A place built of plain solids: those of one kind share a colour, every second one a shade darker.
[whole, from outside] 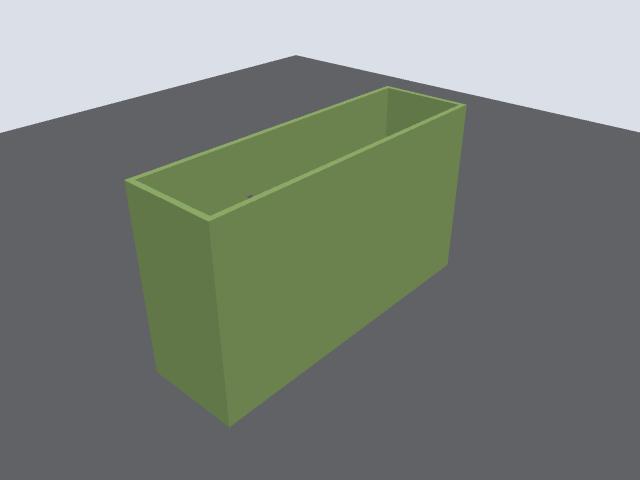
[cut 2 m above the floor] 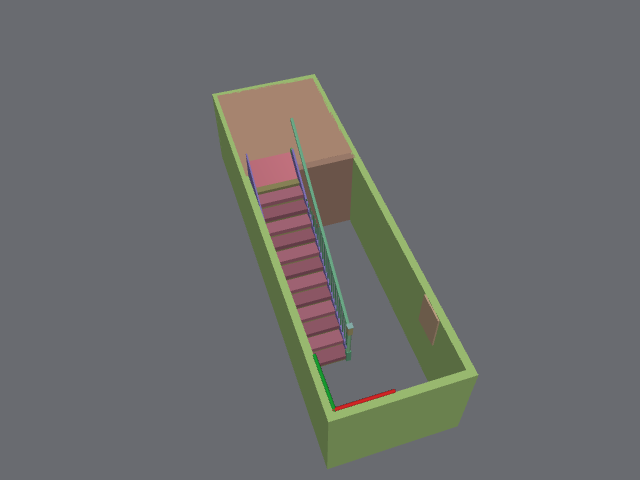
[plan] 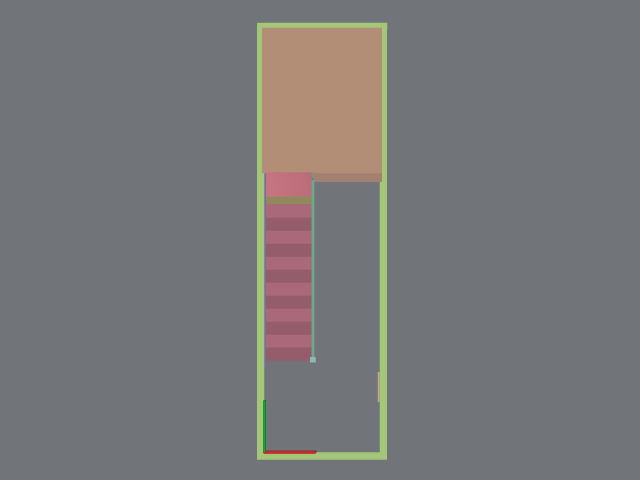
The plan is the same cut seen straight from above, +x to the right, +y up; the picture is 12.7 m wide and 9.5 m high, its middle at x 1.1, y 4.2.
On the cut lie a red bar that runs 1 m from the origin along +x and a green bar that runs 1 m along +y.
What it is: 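A row house's entrance hall, a dwelling of no particular year; the hall below, the landing 2.49 m above it, and between them a joiner's timber flight of 15 risers of about 0.166 m on goings of about 0.257 m, 0.91 m clear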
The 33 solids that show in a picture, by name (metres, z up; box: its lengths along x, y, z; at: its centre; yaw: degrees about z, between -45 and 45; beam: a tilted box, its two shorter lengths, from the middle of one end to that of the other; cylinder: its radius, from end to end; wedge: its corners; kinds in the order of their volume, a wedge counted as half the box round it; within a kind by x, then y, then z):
{
 "upper_1": {"box": [2.38, 2.88, 2.54], "at": [1.14, 6.96, 1.22]},
 "wall_1": {"box": [0.15, 8.65, 5.0], "at": [-0.07, 4.17, 2.45]},
 "wall_2": {"box": [2.58, 0.15, 5.0], "at": [1.14, -0.07, 2.45]},
 "wall_3": {"box": [2.58, 0.15, 5.0], "at": [1.14, 8.43, 2.45]},
 "wall_4": {"box": [0.15, 8.65, 5.0], "at": [2.35, 4.17, 2.45]},
 "carriage_1": {"wedge": [[0.02, 1.86, -0.05], [0.02, 1.86, 0.01], [0.02, 5.54, -0.05], [0.02, 5.54, 2.38], [0.94, 1.86, -0.05], [0.94, 1.86, 0.01], [0.94, 5.54, -0.05], [0.94, 5.54, 2.38]]},
 "upper_edge_1": {"box": [1.35, 0.17, 2.54], "at": [1.65, 5.43, 1.22]},
 "string_1": {"wedge": [[0.0, 1.65, -0.05], [0.0, 1.65, 0.12], [0.0, 5.52, -0.05], [0.0, 5.52, 2.62], [0.03, 1.65, -0.05], [0.03, 1.65, 0.12], [0.03, 5.52, -0.05], [0.03, 5.52, 2.62]]},
 "string_2": {"wedge": [[0.94, 1.83, -0.05], [0.94, 1.83, 0.24], [0.94, 5.43, -0.05], [0.94, 5.43, 2.56], [0.98, 1.83, -0.05], [0.98, 1.83, 0.24], [0.98, 5.43, -0.05], [0.98, 5.43, 2.56]]},
 "rail_1": {"wedge": [[0.93, 1.87, 1.06], [0.93, 1.87, 1.12], [0.93, 5.39, 3.33], [0.93, 5.39, 3.39], [0.99, 1.87, 1.06], [0.99, 1.87, 1.12], [0.99, 5.39, 3.33], [0.99, 5.39, 3.39]]},
 "tread_1": {"wedge": [[0.02, 1.81, 0.07], [0.02, 1.81, 0.17], [0.02, 2.12, 0.07], [0.02, 2.12, 0.17], [0.95, 1.81, 0.07], [0.95, 1.81, 0.17], [0.95, 2.12, 0.07], [0.95, 2.12, 0.17]]},
 "tread_2": {"wedge": [[0.02, 2.07, 0.24], [0.02, 2.07, 0.34], [0.02, 2.37, 0.24], [0.02, 2.37, 0.34], [0.95, 2.07, 0.24], [0.95, 2.07, 0.34], [0.95, 2.37, 0.24], [0.95, 2.37, 0.34]]},
 "tread_3": {"wedge": [[0.02, 2.33, 0.4], [0.02, 2.33, 0.5], [0.02, 2.63, 0.41], [0.02, 2.63, 0.51], [0.95, 2.33, 0.4], [0.95, 2.33, 0.5], [0.95, 2.63, 0.41], [0.95, 2.63, 0.51]]},
 "tread_4": {"wedge": [[0.02, 2.58, 0.57], [0.02, 2.58, 0.67], [0.02, 2.89, 0.57], [0.02, 2.89, 0.67], [0.95, 2.58, 0.57], [0.95, 2.58, 0.67], [0.95, 2.89, 0.57], [0.95, 2.89, 0.67]]},
 "tread_5": {"wedge": [[0.02, 2.84, 0.73], [0.02, 2.84, 0.83], [0.02, 3.14, 0.74], [0.02, 3.14, 0.84], [0.95, 2.84, 0.73], [0.95, 2.84, 0.83], [0.95, 3.14, 0.74], [0.95, 3.14, 0.84]]},
 "tread_6": {"wedge": [[0.02, 3.1, 0.9], [0.02, 3.1, 1.0], [0.02, 3.4, 0.9], [0.02, 3.4, 1.0], [0.95, 3.1, 0.9], [0.95, 3.1, 1.0], [0.95, 3.4, 0.9], [0.95, 3.4, 1.0]]},
 "tread_7": {"wedge": [[0.02, 3.35, 1.06], [0.02, 3.35, 1.16], [0.02, 3.66, 1.07], [0.02, 3.66, 1.17], [0.95, 3.35, 1.06], [0.95, 3.35, 1.16], [0.95, 3.66, 1.07], [0.95, 3.66, 1.17]]},
 "tread_8": {"wedge": [[0.02, 3.61, 1.23], [0.02, 3.61, 1.33], [0.02, 3.92, 1.23], [0.02, 3.92, 1.33], [0.95, 3.61, 1.23], [0.95, 3.61, 1.33], [0.95, 3.92, 1.23], [0.95, 3.92, 1.33]]},
 "tread_9": {"wedge": [[0.02, 3.87, 1.4], [0.02, 3.87, 1.5], [0.02, 4.17, 1.4], [0.02, 4.17, 1.5], [0.95, 3.87, 1.39], [0.95, 3.87, 1.49], [0.95, 4.17, 1.4], [0.95, 4.17, 1.5]]},
 "tread_10": {"wedge": [[0.02, 4.13, 1.56], [0.02, 4.13, 1.66], [0.02, 4.43, 1.57], [0.02, 4.43, 1.67], [0.95, 4.13, 1.56], [0.95, 4.13, 1.66], [0.95, 4.43, 1.57], [0.95, 4.43, 1.67]]},
 "tread_11": {"wedge": [[0.02, 4.38, 1.73], [0.02, 4.38, 1.83], [0.02, 4.69, 1.73], [0.02, 4.69, 1.83], [0.95, 4.38, 1.73], [0.95, 4.38, 1.83], [0.95, 4.69, 1.73], [0.95, 4.69, 1.83]]},
 "tread_12": {"wedge": [[0.02, 4.64, 1.89], [0.02, 4.64, 1.99], [0.02, 4.94, 1.9], [0.02, 4.94, 2.0], [0.95, 4.64, 1.89], [0.95, 4.64, 1.99], [0.95, 4.94, 1.9], [0.95, 4.94, 2.0]]},
 "riser_1": {"wedge": [[0.02, 3.37, 0.97], [0.02, 3.37, 1.07], [0.02, 3.66, 1.04], [0.02, 3.66, 1.08], [0.95, 3.37, 0.97], [0.95, 3.37, 1.07], [0.95, 3.66, 1.04], [0.95, 3.66, 1.08]]},
 "riser_2": {"wedge": [[0.02, 3.63, 1.14], [0.02, 3.63, 1.24], [0.02, 3.92, 1.21], [0.02, 3.92, 1.24], [0.95, 3.63, 1.14], [0.95, 3.63, 1.24], [0.95, 3.92, 1.21], [0.95, 3.92, 1.24]]},
 "riser_3": {"wedge": [[0.02, 3.89, 1.3], [0.02, 3.89, 1.4], [0.02, 4.17, 1.38], [0.02, 4.17, 1.41], [0.95, 3.89, 1.3], [0.95, 3.89, 1.4], [0.95, 4.17, 1.37], [0.95, 4.17, 1.41]]},
 "riser_4": {"wedge": [[0.02, 4.14, 1.47], [0.02, 4.14, 1.57], [0.02, 4.43, 1.54], [0.02, 4.43, 1.58], [0.95, 4.14, 1.47], [0.95, 4.14, 1.57], [0.95, 4.43, 1.54], [0.95, 4.43, 1.57]]},
 "riser_5": {"wedge": [[0.02, 4.4, 1.64], [0.02, 4.4, 1.74], [0.02, 4.69, 1.71], [0.02, 4.69, 1.74], [0.95, 4.4, 1.64], [0.95, 4.4, 1.74], [0.95, 4.69, 1.71], [0.95, 4.69, 1.74]]},
 "riser_6": {"wedge": [[0.02, 4.66, 1.8], [0.02, 4.66, 1.9], [0.02, 4.94, 1.87], [0.02, 4.94, 1.91], [0.95, 4.66, 1.8], [0.95, 4.66, 1.9], [0.95, 4.94, 1.87], [0.95, 4.94, 1.91]]},
 "riser_7": {"wedge": [[0.02, 4.91, 1.97], [0.02, 4.91, 2.07], [0.02, 5.2, 2.04], [0.02, 5.2, 2.07], [0.95, 4.91, 1.97], [0.95, 4.91, 2.07], [0.95, 5.2, 2.04], [0.95, 5.2, 2.07]]},
 "wall_mirror_1": {"box": [0.034, 0.6, 0.83], "at": [2.26, 1.29, 1.6]},
 "newel_foot_1": {"box": [0.1, 0.1, 0.38], "at": [0.96, 1.83, 0.14]},
 "newel_foot_shaft_1": {"cylinder": 0.039, "from": [0.96, 1.83, 0.33], "to": [0.96, 1.83, 0.97]},
 "newel_foot_block_1": {"box": [0.1, 0.1, 0.25], "at": [0.96, 1.83, 1.09]}
}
